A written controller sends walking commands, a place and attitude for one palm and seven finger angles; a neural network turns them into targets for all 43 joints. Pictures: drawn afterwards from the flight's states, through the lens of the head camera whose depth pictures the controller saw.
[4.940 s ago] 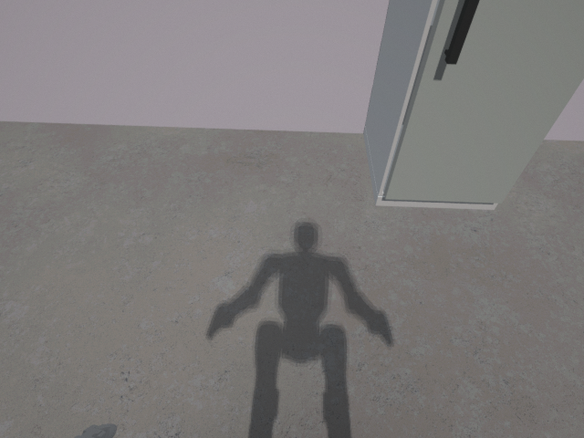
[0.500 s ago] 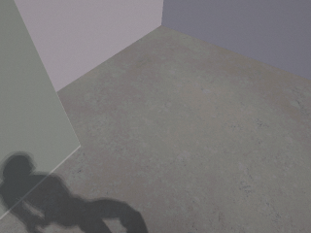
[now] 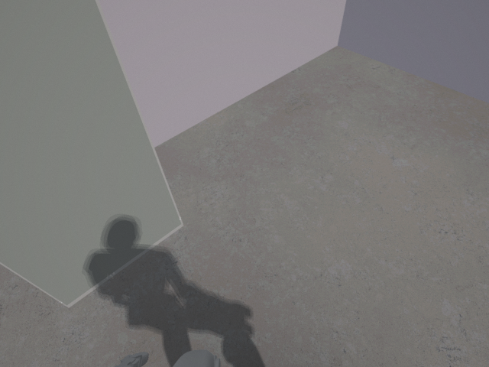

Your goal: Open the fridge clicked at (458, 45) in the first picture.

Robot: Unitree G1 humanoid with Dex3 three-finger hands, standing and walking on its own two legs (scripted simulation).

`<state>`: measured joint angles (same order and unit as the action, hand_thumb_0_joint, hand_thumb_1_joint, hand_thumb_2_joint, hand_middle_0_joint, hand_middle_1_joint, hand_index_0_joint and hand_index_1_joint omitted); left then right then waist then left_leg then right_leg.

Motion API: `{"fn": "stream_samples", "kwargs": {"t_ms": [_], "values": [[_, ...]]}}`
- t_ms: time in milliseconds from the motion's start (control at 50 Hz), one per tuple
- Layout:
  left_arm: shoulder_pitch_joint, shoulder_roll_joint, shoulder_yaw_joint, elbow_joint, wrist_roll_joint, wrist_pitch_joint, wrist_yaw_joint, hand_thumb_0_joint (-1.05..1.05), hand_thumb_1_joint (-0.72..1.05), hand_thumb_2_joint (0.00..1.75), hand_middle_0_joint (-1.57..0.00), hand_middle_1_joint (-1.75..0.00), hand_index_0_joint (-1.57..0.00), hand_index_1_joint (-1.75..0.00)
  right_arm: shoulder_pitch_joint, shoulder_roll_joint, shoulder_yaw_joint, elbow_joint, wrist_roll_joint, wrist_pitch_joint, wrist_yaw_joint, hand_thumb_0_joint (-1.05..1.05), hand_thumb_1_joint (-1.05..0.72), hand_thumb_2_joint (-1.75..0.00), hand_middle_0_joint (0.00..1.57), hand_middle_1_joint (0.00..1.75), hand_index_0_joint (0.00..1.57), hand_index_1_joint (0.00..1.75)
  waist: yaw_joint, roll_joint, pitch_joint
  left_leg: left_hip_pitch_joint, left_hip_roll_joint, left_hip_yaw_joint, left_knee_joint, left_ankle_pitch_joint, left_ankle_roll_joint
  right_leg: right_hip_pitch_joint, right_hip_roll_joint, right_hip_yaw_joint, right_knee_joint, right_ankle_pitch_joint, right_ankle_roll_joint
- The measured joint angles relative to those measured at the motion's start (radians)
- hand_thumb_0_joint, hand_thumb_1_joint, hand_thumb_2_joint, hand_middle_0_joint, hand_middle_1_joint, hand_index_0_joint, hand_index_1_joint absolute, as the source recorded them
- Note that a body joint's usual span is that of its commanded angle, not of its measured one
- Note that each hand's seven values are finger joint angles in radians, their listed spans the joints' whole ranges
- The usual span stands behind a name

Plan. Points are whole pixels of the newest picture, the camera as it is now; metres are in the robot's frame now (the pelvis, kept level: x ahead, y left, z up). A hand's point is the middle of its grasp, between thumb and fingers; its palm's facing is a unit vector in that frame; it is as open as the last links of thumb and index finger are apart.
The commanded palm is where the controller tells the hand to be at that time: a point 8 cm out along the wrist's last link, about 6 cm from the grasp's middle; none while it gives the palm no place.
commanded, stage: turn to face it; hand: left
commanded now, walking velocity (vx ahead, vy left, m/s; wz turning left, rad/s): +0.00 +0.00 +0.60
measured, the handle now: out of the picture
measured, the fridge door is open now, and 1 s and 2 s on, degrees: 0 0 0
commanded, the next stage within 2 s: take the last steps up to it in 1.10 s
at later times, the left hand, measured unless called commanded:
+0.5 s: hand out of the picture +0.02 +0.27 -0.16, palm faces +0.32 -0.90 -0.28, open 7.3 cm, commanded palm none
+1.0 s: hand out of the picture -0.09 +0.21 -0.18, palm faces +0.57 -0.78 -0.24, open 7.3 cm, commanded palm none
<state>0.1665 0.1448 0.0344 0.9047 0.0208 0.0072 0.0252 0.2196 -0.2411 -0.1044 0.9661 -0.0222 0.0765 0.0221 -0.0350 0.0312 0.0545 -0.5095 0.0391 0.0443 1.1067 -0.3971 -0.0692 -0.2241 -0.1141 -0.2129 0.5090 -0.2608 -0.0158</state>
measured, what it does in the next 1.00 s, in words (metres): steps on the spot, turning left: left foot, then right foot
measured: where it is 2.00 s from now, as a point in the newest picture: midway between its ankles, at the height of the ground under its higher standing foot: outside the picture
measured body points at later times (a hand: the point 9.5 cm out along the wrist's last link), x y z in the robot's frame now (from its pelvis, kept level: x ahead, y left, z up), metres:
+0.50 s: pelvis +0.00 +0.03 +0.00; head +0.05 +0.05 +0.44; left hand +0.00 +0.32 -0.14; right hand +0.18 -0.18 -0.14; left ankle -0.01 +0.15 -0.74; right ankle +0.04 -0.11 -0.69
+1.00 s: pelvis -0.01 +0.02 -0.01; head +0.03 +0.05 +0.44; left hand -0.11 +0.26 -0.16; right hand +0.22 -0.14 -0.15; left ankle -0.08 +0.11 -0.73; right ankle +0.05 -0.09 -0.74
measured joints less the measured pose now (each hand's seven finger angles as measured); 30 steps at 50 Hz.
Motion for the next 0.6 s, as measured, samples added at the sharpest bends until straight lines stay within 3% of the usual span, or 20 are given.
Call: {"fn": "stream_samples", "kwargs": {"t_ms": [140, 200, 220, 260, 320, 360, 500, 560, 600], "values": [[0.044, 0.051, 0.012, 0.014, 0.007, 0.014, -0.01, 0.0, 0.91, 0.9, -0.21, -0.3, -0.21, -0.3, -0.076, -0.026, 0.01, -0.038, 0.006, 0.002, 0.006, 0.01, -0.91, -0.9, 0.19, 0.3, 0.2, 0.3, 0.042, -0.04, 0.031, 0.103, 0.025, 0.038, -0.262, -0.028, 0.0, -0.009, -0.064, -0.075, 0.046, -0.031, 0.027], [0.069, 0.085, 0.024, 0.02, 0.003, 0.025, -0.015, 0.0, 0.91, 0.9, -0.21, -0.3, -0.21, -0.3, -0.095, -0.033, 0.019, -0.066, 0.007, -0.014, 0.009, 0.01, -0.91, -0.9, 0.19, 0.3, 0.2, 0.3, 0.054, -0.053, 0.034, 0.189, 0.019, 0.065, -0.455, 0.066, 0.016, -0.036, -0.097, -0.106, 0.122, -0.07, 0.052], [0.078, 0.097, 0.03, 0.021, -0.002, 0.032, -0.018, 0.0, 0.91, 0.9, -0.21, -0.3, -0.21, -0.3, -0.1, -0.036, 0.02, -0.076, 0.005, -0.024, 0.01, 0.01, -0.91, -0.9, 0.19, 0.3, 0.2, 0.3, 0.055, -0.057, 0.031, 0.197, 0.013, 0.06, -0.49, 0.119, 0.045, -0.062, -0.108, -0.098, 0.176, -0.091, 0.064], [0.075, 0.125, 0.04, 0.03, -0.004, 0.056, -0.016, 0.0, 0.91, 0.9, -0.21, -0.3, -0.2, -0.3, -0.113, -0.026, 0.027, -0.086, 0.005, -0.041, 0.007, 0.01, -0.91, -0.9, 0.19, 0.3, 0.2, 0.3, 0.062, -0.075, 0.043, 0.175, -0.001, 0.052, -0.449, 0.091, 0.084, -0.139, -0.092, 0.004, 0.353, -0.24, 0.088], [0.062, 0.144, 0.052, 0.04, -0.006, 0.073, -0.015, 0.01, 0.91, 0.9, -0.2, -0.3, -0.2, -0.3, -0.106, -0.013, 0.038, -0.09, 0.004, -0.05, -0.004, 0.01, -0.91, -0.9, 0.2, 0.3, 0.2, 0.3, 0.058, -0.068, 0.04, 0.18, -0.008, 0.017, -0.478, 0.085, 0.093, -0.229, -0.035, 0.104, 0.556, -0.244, 0.103], [0.051, 0.148, 0.053, 0.033, -0.007, 0.067, -0.02, 0.01, 0.91, 0.9, -0.2, -0.3, -0.2, -0.3, -0.1, -0.006, 0.044, -0.086, 0.003, -0.047, -0.009, 0.01, -0.91, -0.9, 0.2, 0.3, 0.2, 0.3, 0.057, -0.062, 0.039, 0.195, -0.018, -0.005, -0.525, 0.115, 0.089, -0.255, -0.016, 0.136, 0.588, -0.195, 0.109], [0.005, 0.119, 0.037, -0.013, -0.014, 0.053, -0.02, 0.01, 0.91, 0.9, -0.2, -0.3, -0.2, -0.3, -0.081, 0.007, 0.046, -0.074, 0.001, -0.036, -0.007, 0.01, -0.9, -0.9, 0.2, 0.3, 0.21, 0.3, 0.036, -0.028, 0.036, 0.213, -0.054, -0.076, -0.597, 0.168, 0.087, -0.21, 0.034, 0.182, 0.407, -0.179, 0.116], [-0.014, 0.098, 0.026, -0.034, -0.018, 0.041, -0.018, 0.01, 0.91, 0.9, -0.2, -0.3, -0.2, -0.3, -0.071, 0.006, 0.039, -0.07, 0.0, -0.027, -0.005, 0.01, -0.9, -0.9, 0.2, 0.3, 0.21, 0.3, 0.022, -0.009, 0.033, 0.197, -0.069, -0.11, -0.577, 0.165, 0.075, -0.146, 0.06, 0.182, 0.257, -0.155, 0.107], [-0.016, 0.086, 0.017, -0.051, -0.019, 0.025, -0.017, 0.01, 0.91, 0.9, -0.2, -0.3, -0.2, -0.3, -0.06, 0.002, 0.033, -0.069, 0.005, -0.021, -0.004, 0.01, -0.9, -0.9, 0.2, 0.3, 0.21, 0.3, 0.018, 0.001, 0.025, 0.173, -0.085, -0.132, -0.536, 0.15, 0.061, -0.077, 0.072, 0.172, 0.098, -0.065, 0.087]]}}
